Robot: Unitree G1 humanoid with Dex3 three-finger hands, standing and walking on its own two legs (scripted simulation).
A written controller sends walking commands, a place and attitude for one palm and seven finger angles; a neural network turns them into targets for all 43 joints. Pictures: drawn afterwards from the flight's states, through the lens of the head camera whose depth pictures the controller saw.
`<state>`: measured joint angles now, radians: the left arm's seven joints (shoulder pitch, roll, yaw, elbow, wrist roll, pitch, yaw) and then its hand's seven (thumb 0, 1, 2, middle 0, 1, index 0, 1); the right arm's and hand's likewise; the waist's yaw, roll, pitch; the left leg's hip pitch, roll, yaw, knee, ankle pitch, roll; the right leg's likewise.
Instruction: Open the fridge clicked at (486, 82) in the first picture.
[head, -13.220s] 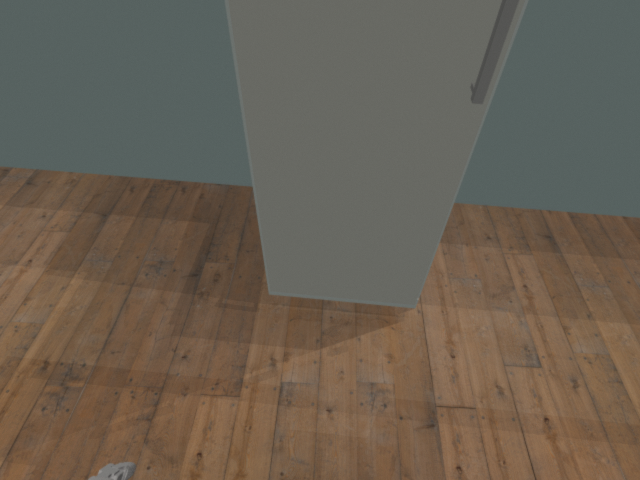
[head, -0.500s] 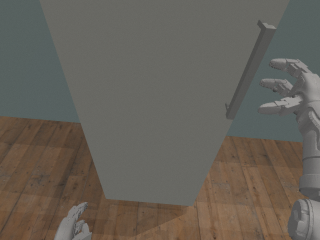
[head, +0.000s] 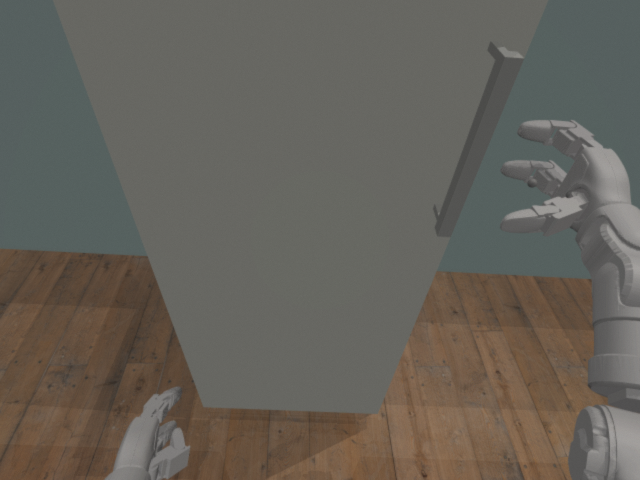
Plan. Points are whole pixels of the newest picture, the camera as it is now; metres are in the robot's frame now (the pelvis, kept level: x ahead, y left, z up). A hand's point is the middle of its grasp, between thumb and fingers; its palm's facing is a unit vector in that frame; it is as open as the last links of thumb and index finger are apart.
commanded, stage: move the hooked fingers beside the handle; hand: right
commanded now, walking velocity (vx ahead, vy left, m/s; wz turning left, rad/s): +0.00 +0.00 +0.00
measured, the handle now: (466, 150) +0.46 -0.15 +0.23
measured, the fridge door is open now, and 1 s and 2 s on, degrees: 0 0 0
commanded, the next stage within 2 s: feel for the door with the fingertips in 0.14 s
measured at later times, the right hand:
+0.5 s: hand (512, 180) +0.40 -0.19 +0.23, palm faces -0.02 +1.00 -0.01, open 14.0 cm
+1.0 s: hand (504, 167) +0.41 -0.18 +0.24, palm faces +0.01 +1.00 -0.01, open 14.0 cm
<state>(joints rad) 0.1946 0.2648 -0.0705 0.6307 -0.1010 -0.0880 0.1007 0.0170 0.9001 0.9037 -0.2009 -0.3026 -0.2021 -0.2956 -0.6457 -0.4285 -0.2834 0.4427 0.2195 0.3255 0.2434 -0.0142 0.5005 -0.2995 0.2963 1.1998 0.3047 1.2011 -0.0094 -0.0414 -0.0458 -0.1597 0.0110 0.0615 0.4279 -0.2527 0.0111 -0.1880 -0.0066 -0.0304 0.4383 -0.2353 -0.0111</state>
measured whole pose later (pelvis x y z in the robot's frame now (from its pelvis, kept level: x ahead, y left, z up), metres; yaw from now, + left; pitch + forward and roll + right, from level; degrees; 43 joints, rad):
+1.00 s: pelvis +0.00 +0.00 +0.00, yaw +0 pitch -1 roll +0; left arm 0.22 0.26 -0.06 0.65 -0.09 -0.04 0.09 0.02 0.90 0.90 -0.20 -0.30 -0.20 -0.30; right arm -0.72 -0.38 -0.25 0.50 0.21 0.32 0.17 -0.01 0.50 -0.30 0.30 1.20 0.30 1.20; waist 0.00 -0.03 -0.05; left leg -0.16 0.01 0.05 0.41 -0.24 0.01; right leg -0.18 -0.01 -0.04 0.42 -0.23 -0.01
